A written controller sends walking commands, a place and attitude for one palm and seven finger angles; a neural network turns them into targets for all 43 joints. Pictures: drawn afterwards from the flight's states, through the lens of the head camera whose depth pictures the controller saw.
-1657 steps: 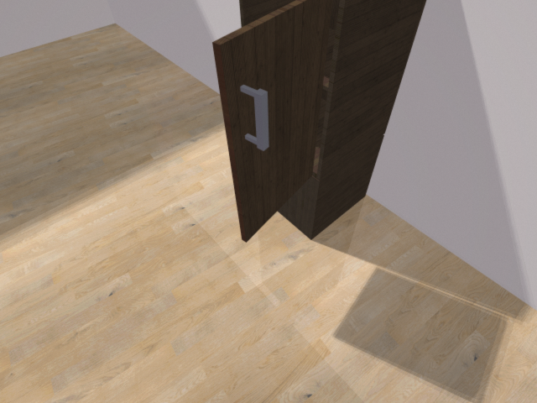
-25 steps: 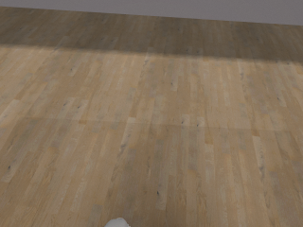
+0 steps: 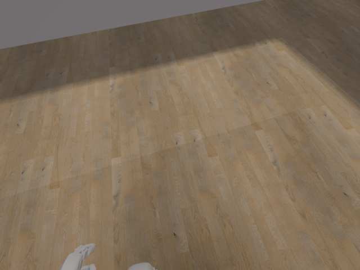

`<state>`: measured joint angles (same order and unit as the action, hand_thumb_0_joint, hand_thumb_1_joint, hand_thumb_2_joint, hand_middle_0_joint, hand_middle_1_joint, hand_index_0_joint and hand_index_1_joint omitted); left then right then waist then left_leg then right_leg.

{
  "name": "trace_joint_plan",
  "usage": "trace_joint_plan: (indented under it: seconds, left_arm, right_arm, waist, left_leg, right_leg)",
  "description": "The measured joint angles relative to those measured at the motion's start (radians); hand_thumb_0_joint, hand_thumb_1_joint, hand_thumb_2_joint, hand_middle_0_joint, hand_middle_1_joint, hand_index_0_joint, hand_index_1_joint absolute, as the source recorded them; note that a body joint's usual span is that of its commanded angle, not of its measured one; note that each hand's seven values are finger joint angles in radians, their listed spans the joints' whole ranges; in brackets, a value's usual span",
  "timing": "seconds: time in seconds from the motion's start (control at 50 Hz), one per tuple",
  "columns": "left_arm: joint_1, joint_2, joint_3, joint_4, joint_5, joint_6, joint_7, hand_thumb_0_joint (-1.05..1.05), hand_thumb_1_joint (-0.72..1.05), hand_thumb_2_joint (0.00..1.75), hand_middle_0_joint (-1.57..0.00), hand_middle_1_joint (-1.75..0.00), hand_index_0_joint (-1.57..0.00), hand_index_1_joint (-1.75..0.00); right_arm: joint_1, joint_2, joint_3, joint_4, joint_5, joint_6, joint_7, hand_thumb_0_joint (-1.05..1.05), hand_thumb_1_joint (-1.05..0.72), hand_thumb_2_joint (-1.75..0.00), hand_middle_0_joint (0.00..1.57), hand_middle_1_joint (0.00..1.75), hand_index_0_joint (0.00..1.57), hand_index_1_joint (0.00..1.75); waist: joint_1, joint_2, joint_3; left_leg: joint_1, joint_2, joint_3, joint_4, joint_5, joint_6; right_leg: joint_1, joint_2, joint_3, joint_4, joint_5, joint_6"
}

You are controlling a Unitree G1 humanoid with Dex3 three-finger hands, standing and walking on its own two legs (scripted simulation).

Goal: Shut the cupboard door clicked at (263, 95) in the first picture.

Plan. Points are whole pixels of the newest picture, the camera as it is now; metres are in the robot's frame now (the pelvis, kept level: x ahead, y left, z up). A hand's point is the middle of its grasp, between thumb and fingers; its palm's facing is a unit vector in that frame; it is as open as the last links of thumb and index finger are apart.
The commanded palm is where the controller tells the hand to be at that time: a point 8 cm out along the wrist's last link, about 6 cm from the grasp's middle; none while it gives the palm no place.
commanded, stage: turn to face it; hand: left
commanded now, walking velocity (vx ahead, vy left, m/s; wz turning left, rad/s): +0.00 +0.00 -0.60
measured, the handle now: out of the picture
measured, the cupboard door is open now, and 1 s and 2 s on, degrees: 66 66 66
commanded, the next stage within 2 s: none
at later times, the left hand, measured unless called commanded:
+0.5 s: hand (115, 249) +0.18 +0.18 -0.14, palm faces -0.29 -0.93 -0.24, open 7.4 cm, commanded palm none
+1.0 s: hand (133, 237) +0.22 +0.15 -0.16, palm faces -0.51 -0.84 -0.21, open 7.4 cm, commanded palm none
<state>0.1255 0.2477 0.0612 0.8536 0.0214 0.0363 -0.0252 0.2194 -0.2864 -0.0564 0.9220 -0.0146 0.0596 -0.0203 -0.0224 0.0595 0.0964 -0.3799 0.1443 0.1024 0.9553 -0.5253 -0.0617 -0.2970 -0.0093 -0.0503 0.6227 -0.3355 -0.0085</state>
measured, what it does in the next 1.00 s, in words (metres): steps on the spot, turning right: left foot, then right foot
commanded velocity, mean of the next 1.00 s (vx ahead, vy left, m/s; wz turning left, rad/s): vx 0.00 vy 0.00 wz -0.60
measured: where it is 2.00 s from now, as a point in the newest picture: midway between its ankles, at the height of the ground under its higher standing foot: outside the picture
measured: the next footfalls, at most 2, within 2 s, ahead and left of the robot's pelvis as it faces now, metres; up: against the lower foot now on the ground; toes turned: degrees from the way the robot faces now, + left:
left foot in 0.24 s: +0.10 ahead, +0.15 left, +0.00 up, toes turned -4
right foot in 0.54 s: +0.01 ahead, -0.12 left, +0.00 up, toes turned -24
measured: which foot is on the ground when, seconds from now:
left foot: up 0.00-0.22, down 0.24-0.54, up 0.56-0.90, down 0.92-1.00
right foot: down 0.00-0.24, up 0.26-0.52, down 0.54-0.92, up 0.94-1.00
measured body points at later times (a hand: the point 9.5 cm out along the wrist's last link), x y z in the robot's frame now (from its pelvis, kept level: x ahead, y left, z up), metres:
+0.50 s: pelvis +0.01 +0.01 +0.01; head +0.06 -0.01 +0.46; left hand +0.20 +0.23 -0.12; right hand -0.01 -0.25 -0.13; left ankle +0.06 +0.15 -0.72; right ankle -0.03 -0.10 -0.70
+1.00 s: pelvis +0.04 +0.01 +0.01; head +0.10 +0.00 +0.45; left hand +0.24 +0.19 -0.15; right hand +0.00 -0.27 -0.11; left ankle +0.11 +0.11 -0.72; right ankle -0.04 -0.09 -0.68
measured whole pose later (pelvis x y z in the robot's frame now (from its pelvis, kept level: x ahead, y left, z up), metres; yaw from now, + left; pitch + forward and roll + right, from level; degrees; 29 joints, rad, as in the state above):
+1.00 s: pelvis +0.04 +0.01 +0.01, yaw -34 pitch +2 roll -1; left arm 0.19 0.26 0.08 0.90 0.02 0.08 -0.02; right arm 0.15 -0.22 -0.01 0.85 -0.03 0.00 -0.03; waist 0.02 -0.05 0.08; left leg -0.31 0.06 0.07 0.59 -0.31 0.00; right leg -0.43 0.05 0.06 0.93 -0.51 0.02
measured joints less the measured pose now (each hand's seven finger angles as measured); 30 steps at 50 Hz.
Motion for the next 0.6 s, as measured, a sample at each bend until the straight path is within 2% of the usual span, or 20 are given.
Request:
trace_joint_plan:
  seconds: [0.04,0.08,0.16,0.22,0.24,0.28,0.32,0.36,0.4,0.48,0.54,0.56,0.6]
  left_arm:
    - [0.012,-0.016,-0.006,0.001,0.0,0.002,0.01,0.0,0.91,0.9,-0.19,-0.29,-0.2,-0.3]
    - [0.024,-0.023,-0.01,0.008,0.002,0.009,0.013,0.0,0.9,0.9,-0.2,-0.29,-0.2,-0.3]
    - [0.041,-0.024,-0.012,0.023,0.008,0.023,0.007,0.0,0.9,0.9,-0.2,-0.3,-0.2,-0.3]
    - [0.051,-0.019,-0.006,0.029,0.004,0.033,0.004,0.0,0.9,0.9,-0.2,-0.3,-0.2,-0.3]
    - [0.057,-0.02,-0.004,0.025,-0.001,0.039,0.002,0.0,0.9,0.9,-0.2,-0.3,-0.2,-0.3]
    - [0.047,-0.002,0.004,0.029,-0.004,0.049,-0.001,0.0,0.9,0.9,-0.2,-0.3,-0.2,-0.3]
    - [0.037,0.014,0.015,0.034,-0.001,0.053,-0.007,0.0,0.9,0.9,-0.2,-0.3,-0.2,-0.3]
    - [0.027,0.021,0.022,0.033,-0.003,0.054,-0.014,0.0,0.9,0.9,-0.2,-0.29,-0.2,-0.3]
    - [0.021,0.021,0.024,0.028,-0.004,0.055,-0.02,0.0,0.91,0.9,-0.2,-0.29,-0.2,-0.3]
    - [0.012,0.014,0.02,0.018,-0.005,0.05,-0.025,0.0,0.91,0.9,-0.19,-0.29,-0.19,-0.3]
    - [0.019,0.017,0.012,0.003,-0.003,0.031,-0.026,0.0,0.91,0.9,-0.19,-0.29,-0.19,-0.3]
    - [0.016,0.011,0.012,0.006,0.0,0.019,-0.02,0.0,0.91,0.9,-0.19,-0.29,-0.19,-0.3]
    - [0.012,-0.007,0.003,0.011,-0.001,0.009,-0.007,0.0,0.91,0.9,-0.19,-0.29,-0.19,-0.3]
  right_arm:
    - [-0.016,-0.007,-0.001,0.002,0.002,0.006,-0.005,0.01,-0.91,-0.89,0.2,0.3,0.2,0.3]
    - [-0.025,-0.002,0.0,-0.008,0.003,0.001,-0.002,0.01,-0.91,-0.89,0.2,0.3,0.2,0.3]
    - [-0.029,0.019,0.008,-0.036,0.005,-0.014,0.005,0.01,-0.91,-0.89,0.2,0.3,0.2,0.3]
    - [-0.022,0.032,0.017,-0.054,0.006,-0.034,0.005,0.0,-0.91,-0.89,0.2,0.3,0.2,0.3]
    - [-0.013,0.028,0.021,-0.063,0.002,-0.045,0.004,0.0,-0.91,-0.89,0.2,0.3,0.2,0.3]
    - [-0.012,0.047,0.03,-0.06,-0.009,-0.055,0.0,0.0,-0.91,-0.89,0.2,0.3,0.2,0.3]
    - [-0.003,0.065,0.041,-0.058,-0.016,-0.059,-0.001,0.0,-0.91,-0.89,0.2,0.3,0.2,0.3]
    - [0.009,0.076,0.046,-0.054,-0.02,-0.057,-0.002,0.0,-0.91,-0.89,0.2,0.3,0.2,0.3]
    - [0.017,0.078,0.046,-0.047,-0.021,-0.052,-0.004,0.0,-0.9,-0.89,0.2,0.3,0.2,0.3]
    - [0.025,0.068,0.036,-0.034,-0.019,-0.045,0.002,0.0,-0.9,-0.89,0.2,0.3,0.2,0.3]
    - [0.038,0.051,0.023,-0.031,-0.011,-0.034,0.008,0.0,-0.9,-0.89,0.21,0.3,0.2,0.3]
    - [0.031,0.04,0.016,-0.025,-0.007,-0.025,0.01,0.0,-0.9,-0.89,0.2,0.3,0.2,0.3]
    - [0.004,0.019,0.006,-0.013,-0.003,0.0,0.003,0.0,-0.9,-0.89,0.2,0.3,0.2,0.3]
  waist:
    - [0.0,-0.007,0.006]
    - [-0.001,-0.025,0.006]
    - [0.001,-0.066,-0.008]
    - [0.005,-0.084,-0.021]
    - [0.004,-0.073,-0.032]
    - [0.006,-0.094,-0.023]
    - [0.009,-0.102,-0.013]
    - [0.012,-0.095,-0.005]
    - [0.013,-0.077,0.0]
    - [0.006,-0.042,0.001]
    - [0.004,-0.033,-0.012]
    - [0.006,-0.021,-0.011]
    - [0.002,0.005,0.003]
  left_leg:
    - [-0.063,-0.032,-0.039,0.116,0.016,-0.01]
    - [-0.092,-0.05,-0.048,0.121,0.051,-0.019]
    - [-0.067,-0.074,-0.046,-0.062,0.101,-0.022]
    - [0.014,-0.089,-0.045,-0.294,0.196,-0.013]
    - [0.032,-0.079,-0.055,-0.36,0.223,0.012]
    - [0.02,-0.073,-0.032,-0.324,0.226,0.044]
    - [0.038,-0.056,-0.012,-0.331,0.226,0.048]
    - [0.067,-0.036,0.004,-0.366,0.24,0.042]
    - [0.091,-0.014,0.02,-0.395,0.251,0.035]
    - [0.111,0.026,0.06,-0.396,0.243,0.015]
    - [0.091,0.046,0.092,-0.316,0.195,-0.007]
    - [0.061,0.048,0.074,-0.242,0.124,-0.011]
    - [-0.013,0.012,-0.008,-0.053,0.025,-0.01]
  right_leg:
    - [0.005,0.003,0.027,-0.022,0.021,0.006]
    - [0.014,0.002,0.053,-0.053,0.044,0.008]
    - [0.011,0.0,0.102,-0.073,0.057,0.017]
    - [-0.017,0.01,0.139,-0.033,0.038,0.035]
    - [-0.042,0.025,0.14,0.003,0.012,0.031]
    - [-0.106,0.026,0.132,0.173,-0.127,0.027]
    - [-0.162,0.026,0.094,0.358,-0.176,0.034]
    - [-0.181,0.015,0.05,0.436,-0.174,0.044]
    - [-0.167,0.004,0.012,0.405,-0.168,0.048]
    - [-0.09,-0.001,-0.024,0.218,-0.131,0.04]
    - [0.014,-0.007,-0.029,-0.019,0.009,0.013]
    - [0.007,0.001,-0.023,-0.017,-0.003,-0.003]
    - [-0.007,0.016,-0.013,0.012,-0.011,-0.023]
